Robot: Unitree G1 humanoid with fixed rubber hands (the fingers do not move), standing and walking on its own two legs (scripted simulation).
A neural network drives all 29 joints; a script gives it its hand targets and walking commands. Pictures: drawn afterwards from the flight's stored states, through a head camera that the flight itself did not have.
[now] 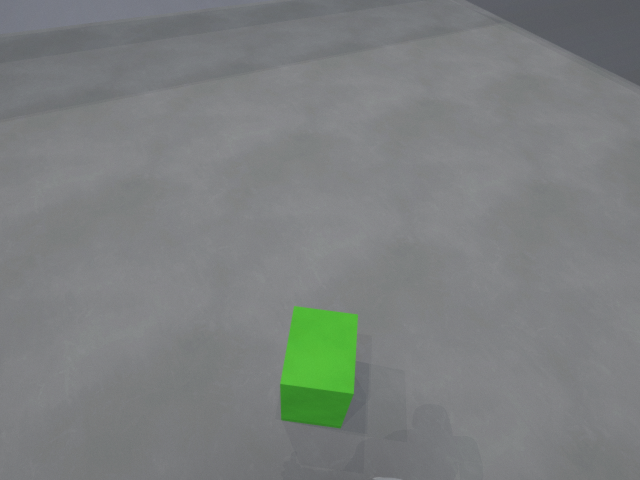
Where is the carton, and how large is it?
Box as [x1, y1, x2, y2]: [280, 306, 357, 427]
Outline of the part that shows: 294,306 280,382 281,419 340,427 353,394 357,314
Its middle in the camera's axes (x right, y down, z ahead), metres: +0.00 +0.37 +1.13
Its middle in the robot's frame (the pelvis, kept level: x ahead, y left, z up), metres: +0.52 -0.07 -0.63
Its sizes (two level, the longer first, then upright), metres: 0.223 0.182 0.299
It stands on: the floor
